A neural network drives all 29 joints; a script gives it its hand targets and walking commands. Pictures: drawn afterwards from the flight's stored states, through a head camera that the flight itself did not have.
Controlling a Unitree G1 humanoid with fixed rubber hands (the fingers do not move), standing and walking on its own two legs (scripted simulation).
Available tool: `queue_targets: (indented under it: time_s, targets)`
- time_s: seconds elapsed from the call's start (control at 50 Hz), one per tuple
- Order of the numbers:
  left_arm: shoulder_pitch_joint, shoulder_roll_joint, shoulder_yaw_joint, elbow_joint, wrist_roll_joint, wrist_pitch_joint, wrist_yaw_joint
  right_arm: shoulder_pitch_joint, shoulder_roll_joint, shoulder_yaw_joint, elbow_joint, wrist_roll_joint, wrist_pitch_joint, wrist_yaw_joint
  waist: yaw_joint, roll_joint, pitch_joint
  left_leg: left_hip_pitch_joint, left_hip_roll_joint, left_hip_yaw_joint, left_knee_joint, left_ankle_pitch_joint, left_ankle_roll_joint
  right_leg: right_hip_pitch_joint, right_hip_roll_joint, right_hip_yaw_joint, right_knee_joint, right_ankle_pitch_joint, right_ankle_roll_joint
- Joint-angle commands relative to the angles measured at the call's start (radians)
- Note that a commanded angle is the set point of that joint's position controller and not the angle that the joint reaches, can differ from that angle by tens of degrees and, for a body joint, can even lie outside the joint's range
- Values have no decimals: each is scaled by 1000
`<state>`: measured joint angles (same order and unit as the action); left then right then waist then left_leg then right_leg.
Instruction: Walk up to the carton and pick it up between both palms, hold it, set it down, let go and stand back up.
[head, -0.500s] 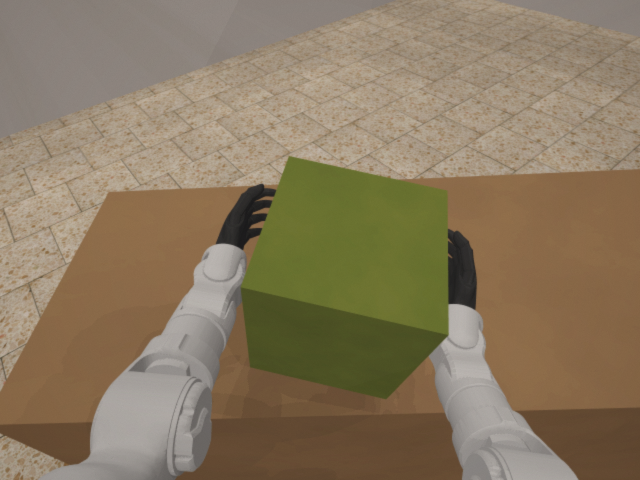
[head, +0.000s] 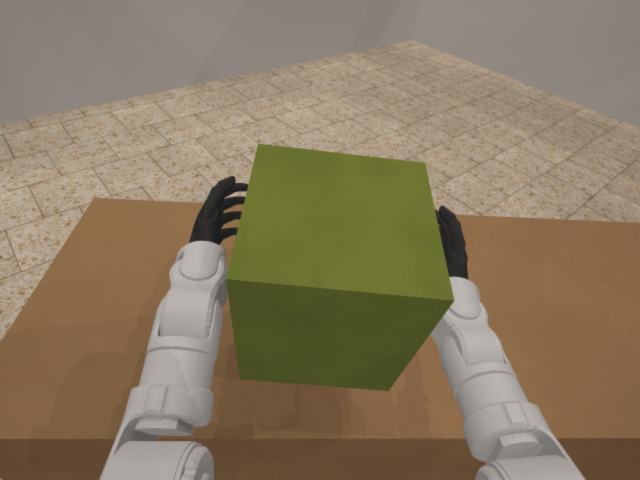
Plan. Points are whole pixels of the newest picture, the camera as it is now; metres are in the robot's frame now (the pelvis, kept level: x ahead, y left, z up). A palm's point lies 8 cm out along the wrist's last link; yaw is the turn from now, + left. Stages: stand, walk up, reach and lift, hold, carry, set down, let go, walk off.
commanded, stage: reach and lift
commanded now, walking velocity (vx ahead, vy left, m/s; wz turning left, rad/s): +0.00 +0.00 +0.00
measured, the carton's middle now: (327, 276) +0.37 -0.04 +0.09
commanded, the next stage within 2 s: hold in 1.78 s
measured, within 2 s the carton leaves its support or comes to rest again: neither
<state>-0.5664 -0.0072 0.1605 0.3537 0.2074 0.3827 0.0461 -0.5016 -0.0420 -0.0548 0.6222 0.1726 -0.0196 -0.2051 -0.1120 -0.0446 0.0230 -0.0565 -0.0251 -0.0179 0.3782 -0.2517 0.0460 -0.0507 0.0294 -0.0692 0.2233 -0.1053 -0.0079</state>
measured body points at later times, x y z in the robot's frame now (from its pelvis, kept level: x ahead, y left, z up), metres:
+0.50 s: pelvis -0.03 -0.01 +0.00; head -0.06 +0.02 +0.45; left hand +0.35 +0.10 +0.18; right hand +0.32 -0.20 +0.14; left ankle -0.03 +0.08 -0.75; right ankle +0.02 -0.12 -0.75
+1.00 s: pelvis -0.03 -0.03 +0.00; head -0.08 -0.01 +0.45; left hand +0.36 +0.11 +0.19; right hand +0.35 -0.20 +0.17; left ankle -0.03 +0.08 -0.75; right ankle +0.01 -0.12 -0.75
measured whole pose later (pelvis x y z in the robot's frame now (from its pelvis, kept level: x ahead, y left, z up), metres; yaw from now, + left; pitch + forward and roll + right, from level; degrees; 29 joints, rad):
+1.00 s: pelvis -0.03 -0.03 +0.00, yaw +1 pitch -10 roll +0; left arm -0.72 -0.01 0.33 0.33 0.30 0.65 -0.04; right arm -0.70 -0.01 -0.13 0.63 0.10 0.28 -0.18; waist -0.11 -0.05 0.05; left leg 0.02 -0.02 -0.04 0.35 -0.20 0.01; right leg -0.01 0.03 -0.10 0.28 -0.11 -0.05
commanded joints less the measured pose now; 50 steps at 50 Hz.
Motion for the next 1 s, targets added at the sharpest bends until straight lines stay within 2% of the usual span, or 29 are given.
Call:
queue_targets:
  time_s: [0.0,0.02,0.04,0.06,0.08,0.12,0.18,0.2,0.22,0.26,0.28,0.3,0.36,0.4,0.44,0.48,0.52,0.54,0.58,0.64,0.68,0.74,0.76,0.82,0.88,0.92,0.94,0.96,0.98]
  targets:
    - [-533,-655,-519,-367,-84,19,-120,-665,492,372,-406,1,-41,103,-71,148,-422,320,80,-82,55,960,-206,48,59,-21,4,223,30]
    - [-518,-661,-549,-381,-94,38,-121,-693,478,374,-463,0,-51,108,-79,142,-448,344,86,-81,56,964,-207,42,63,-28,-4,216,25]
    - [-488,-649,-555,-386,-87,58,-122,-649,459,365,-433,-3,-35,110,-99,150,-396,354,88,-81,51,976,-213,40,60,-29,-11,213,23]
    - [-483,-636,-546,-387,-85,72,-130,-662,451,367,-454,-8,-33,112,-89,124,-408,334,87,-76,48,954,-205,55,58,-27,-16,206,23]
    - [-481,-638,-559,-414,-93,87,-134,-661,445,363,-469,-9,-28,111,-108,109,-423,334,86,-75,46,932,-200,70,55,-32,-12,233,27]
    - [-477,-635,-538,-420,-79,111,-133,-715,434,390,-529,5,-24,118,-62,120,-428,297,82,-71,38,891,-191,89,50,-32,1,227,27]
    - [-420,-613,-502,-348,-56,160,-147,-749,414,385,-545,1,1,131,-42,79,-365,250,75,-51,-3,766,-157,138,46,-32,-8,203,26]
    - [-420,-605,-475,-319,-36,174,-152,-741,406,362,-496,-9,16,132,-50,73,-308,233,78,-51,-17,720,-154,130,43,-32,-7,169,28]
    - [-402,-604,-463,-339,-38,189,-156,-760,412,387,-548,8,12,134,-17,74,-348,246,77,-46,-9,752,-150,160,42,-30,-2,200,27]
    - [-390,-600,-436,-354,-33,212,-156,-781,408,416,-560,34,31,134,13,74,-383,240,64,-35,-2,749,-138,203,40,-23,8,252,17]
    - [-430,-595,-436,-392,-34,214,-155,-793,421,415,-554,36,38,135,13,76,-390,233,63,-34,-5,741,-139,199,40,-27,20,253,21]
    - [-446,-593,-408,-372,-26,223,-152,-824,424,418,-547,40,48,141,34,68,-388,218,60,-26,-19,685,-126,203,37,-25,17,224,18]
    - [-558,-550,-354,-317,-20,223,-165,-880,463,392,-500,13,80,147,47,-1,-375,116,38,8,-71,426,-67,236,16,-13,24,179,29]
    - [-613,-549,-327,-280,-18,223,-170,-927,503,370,-497,-5,93,153,65,-1,-361,30,24,27,-109,249,-34,261,0,1,30,118,26]
    - [-661,-568,-341,-231,-34,226,-164,-977,532,318,-467,-29,105,161,51,28,-344,-27,22,34,-132,116,-25,233,-6,3,34,39,18]
    - [-716,-557,-303,-171,-32,230,-160,-1022,552,278,-409,-51,125,174,66,25,-334,-87,16,44,-165,-32,3,222,-21,10,24,-70,17]
    - [-754,-558,-282,-141,-33,241,-158,-1043,555,234,-366,-65,147,177,41,41,-344,-104,16,41,-174,-76,4,224,-27,11,31,-90,23]
    - [-748,-545,-258,-124,-30,245,-162,-1030,560,225,-339,-70,162,177,43,31,-335,-111,8,50,-174,-74,11,236,-32,19,31,-79,28]
    - [-788,-538,-243,-108,-27,248,-169,-1026,559,187,-275,-86,186,175,17,38,-325,-116,13,47,-182,-91,5,232,-31,13,31,-99,32]
    - [-804,-565,-238,-88,-31,253,-178,-1066,555,162,-260,-88,191,169,-4,46,-384,-96,11,34,-163,-36,-13,238,-21,-4,43,-54,39]
    - [-798,-592,-272,-82,-53,242,-175,-1107,582,185,-319,-74,175,164,-4,73,-460,-64,-1,34,-117,93,-32,262,-16,-2,53,43,38]
    - [-761,-568,-255,-90,-53,225,-186,-1055,585,223,-288,-55,194,136,-27,27,-477,-15,-16,31,-82,200,-35,310,-10,2,61,184,56]
    - [-770,-547,-241,-93,-45,221,-194,-1032,591,227,-268,-51,204,127,-28,25,-459,-33,-24,33,-89,175,-33,325,-14,6,64,186,64]
    - [-742,-515,-202,-94,-29,229,-212,-1066,608,289,-320,-22,214,110,14,-16,-434,-107,-37,31,-102,174,-10,416,-22,15,82,281,83]
    - [-791,-509,-204,-112,-33,218,-221,-1084,639,304,-331,-15,214,110,20,-25,-425,-132,-39,33,-120,134,-5,410,-28,19,84,263,90]
    - [-855,-522,-240,-179,-57,199,-208,-1100,663,348,-332,17,212,115,33,6,-480,-104,-35,27,-104,205,-13,403,-17,13,97,289,83]
    - [-851,-538,-265,-160,-64,202,-202,-1121,655,351,-357,28,207,117,30,30,-486,-81,-32,23,-87,238,-24,383,-11,13,96,287,74]
    - [-874,-550,-284,-189,-81,192,-195,-1134,671,362,-370,37,207,117,30,17,-494,-75,-32,18,-82,248,-25,372,-4,7,98,292,77]
    - [-882,-576,-325,-215,-100,189,-186,-1159,679,380,-426,49,196,118,27,46,-544,-63,-29,9,-63,284,-33,371,-5,10,104,316,74]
